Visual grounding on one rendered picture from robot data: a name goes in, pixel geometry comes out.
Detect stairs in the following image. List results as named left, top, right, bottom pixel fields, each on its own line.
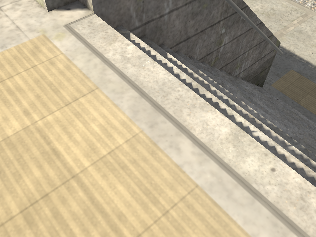
left=115, top=26, right=316, bottom=187

